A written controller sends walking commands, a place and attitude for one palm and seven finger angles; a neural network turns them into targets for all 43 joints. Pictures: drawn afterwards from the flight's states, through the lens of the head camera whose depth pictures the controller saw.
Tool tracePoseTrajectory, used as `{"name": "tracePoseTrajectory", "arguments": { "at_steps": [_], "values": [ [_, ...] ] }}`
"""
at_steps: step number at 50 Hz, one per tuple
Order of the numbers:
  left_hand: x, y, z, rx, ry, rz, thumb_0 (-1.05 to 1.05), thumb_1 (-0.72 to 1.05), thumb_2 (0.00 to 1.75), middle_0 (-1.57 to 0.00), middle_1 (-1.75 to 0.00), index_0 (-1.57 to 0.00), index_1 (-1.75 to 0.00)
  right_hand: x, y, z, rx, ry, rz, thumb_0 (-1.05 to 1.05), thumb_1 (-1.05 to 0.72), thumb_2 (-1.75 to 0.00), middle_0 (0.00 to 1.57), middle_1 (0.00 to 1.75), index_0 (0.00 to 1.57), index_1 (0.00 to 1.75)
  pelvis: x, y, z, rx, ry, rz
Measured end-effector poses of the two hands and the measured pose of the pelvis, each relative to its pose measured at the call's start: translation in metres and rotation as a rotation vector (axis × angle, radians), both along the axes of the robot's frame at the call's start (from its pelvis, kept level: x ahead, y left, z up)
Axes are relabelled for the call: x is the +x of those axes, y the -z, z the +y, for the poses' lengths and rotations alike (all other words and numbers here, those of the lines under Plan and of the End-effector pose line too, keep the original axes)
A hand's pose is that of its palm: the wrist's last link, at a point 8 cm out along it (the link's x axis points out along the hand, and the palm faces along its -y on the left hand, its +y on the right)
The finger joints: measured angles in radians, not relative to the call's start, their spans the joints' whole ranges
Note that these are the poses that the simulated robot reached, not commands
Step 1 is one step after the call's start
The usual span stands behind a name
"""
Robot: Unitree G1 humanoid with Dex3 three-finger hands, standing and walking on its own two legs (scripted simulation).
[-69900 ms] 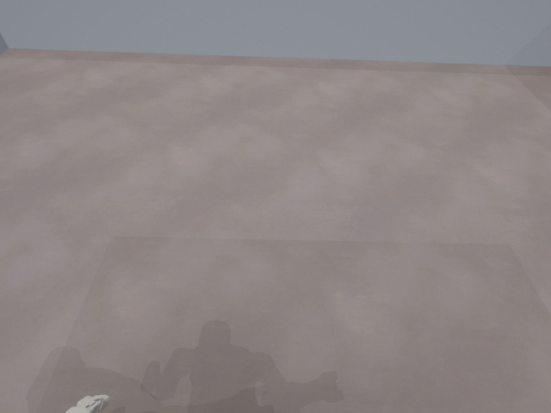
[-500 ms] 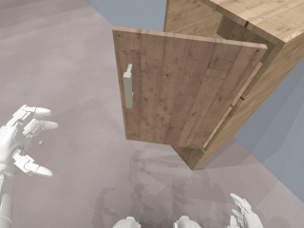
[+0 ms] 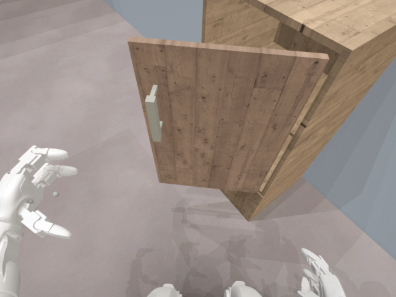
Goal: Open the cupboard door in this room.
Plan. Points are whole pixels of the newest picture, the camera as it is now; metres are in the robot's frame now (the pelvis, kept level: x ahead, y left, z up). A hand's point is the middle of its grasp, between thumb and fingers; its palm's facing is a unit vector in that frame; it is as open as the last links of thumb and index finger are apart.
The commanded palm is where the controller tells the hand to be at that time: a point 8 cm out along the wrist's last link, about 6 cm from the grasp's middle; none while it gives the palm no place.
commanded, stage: move the hooked fingers beside the handle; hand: left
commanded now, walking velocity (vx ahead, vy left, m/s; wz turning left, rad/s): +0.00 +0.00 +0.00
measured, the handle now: (156, 114) +0.51 +0.13 +0.04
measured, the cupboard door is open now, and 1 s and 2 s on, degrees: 47 47 47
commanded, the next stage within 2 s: none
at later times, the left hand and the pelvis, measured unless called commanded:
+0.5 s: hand (83, 168) +0.34 +0.25 +0.06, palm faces -0.03 -1.00 -0.04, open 14.0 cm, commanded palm +0.32 +0.30 +0.05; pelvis +0.00 -0.02 +0.00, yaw -1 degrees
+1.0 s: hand (101, 150) +0.39 +0.23 +0.05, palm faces -0.05 -1.00 -0.02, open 14.0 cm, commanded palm +0.37 +0.27 +0.05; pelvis +0.01 +0.00 +0.00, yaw -1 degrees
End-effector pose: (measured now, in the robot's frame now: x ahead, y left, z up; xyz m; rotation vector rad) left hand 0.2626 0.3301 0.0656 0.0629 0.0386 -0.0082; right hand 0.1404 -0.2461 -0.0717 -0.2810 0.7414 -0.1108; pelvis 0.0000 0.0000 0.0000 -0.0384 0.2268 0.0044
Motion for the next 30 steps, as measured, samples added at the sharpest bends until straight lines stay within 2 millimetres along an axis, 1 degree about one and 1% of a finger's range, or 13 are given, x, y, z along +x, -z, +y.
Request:
{"name": "tracePoseTrajectory", "arguments": {
  "at_steps": [4,7,10,13,20,23,30],
  "values": [
    [-0.002,0.003,-0.005,-0.011,-0.013,0.006,-0.02,-0.50,0.30,-0.30,-1.20,-0.30,-1.20,0.002,0.001,-0.004,0.003,-0.004,-0.008,0.01,-0.90,-0.90,0.21,0.30,0.20,0.30,-0.002,0.001,-0.006,0.004,-0.001,-0.002],
    [0.001,0.005,-0.013,-0.010,-0.001,0.007,-0.02,-0.50,0.30,-0.30,-1.20,-0.30,-1.20,0.002,0.003,-0.009,-0.004,-0.007,-0.007,0.01,-0.90,-0.90,0.21,0.30,0.20,0.30,-0.003,0.002,-0.009,0.005,-0.005,-0.002],
    [0.010,0.008,-0.019,-0.011,0.011,0.001,-0.02,-0.50,0.30,-0.30,-1.20,-0.30,-1.20,-0.001,0.006,-0.014,-0.015,-0.004,0.005,0.01,-0.90,-0.90,0.21,0.30,0.20,0.30,-0.005,0.004,-0.012,0.007,-0.005,0.000],
    [0.023,0.009,-0.021,-0.013,0.007,-0.005,-0.02,-0.50,0.30,-0.30,-1.20,-0.30,-1.20,-0.006,0.008,-0.020,-0.025,0.010,0.023,0.01,-0.90,-0.90,0.21,0.30,0.20,0.30,-0.007,0.006,-0.016,0.009,-0.003,0.004],
    [0.051,0.005,-0.025,-0.008,0.023,-0.003,-0.02,-0.50,0.30,-0.30,-1.20,-0.30,-1.20,-0.025,0.012,-0.030,-0.028,0.062,0.078,0.01,-0.91,-0.90,0.21,0.30,0.20,0.30,-0.004,0.005,-0.018,0.012,0.009,0.023],
    [0.058,0.005,-0.028,-0.013,0.031,0.007,-0.02,-0.50,0.30,-0.30,-1.20,-0.30,-1.20,-0.033,0.014,-0.033,-0.025,0.082,0.104,0.01,-0.91,-0.90,0.21,0.30,0.20,0.30,-0.001,0.004,-0.018,0.015,0.016,0.030],
    [0.068,0.014,-0.027,-0.021,0.008,0.025,-0.02,-0.50,0.30,-0.30,-1.20,-0.30,-1.20,-0.045,0.018,-0.033,-0.028,0.106,0.166,0.01,-0.91,-0.90,0.21,0.30,0.20,0.30,0.002,0.004,-0.015,0.017,0.022,0.048]
  ]
}}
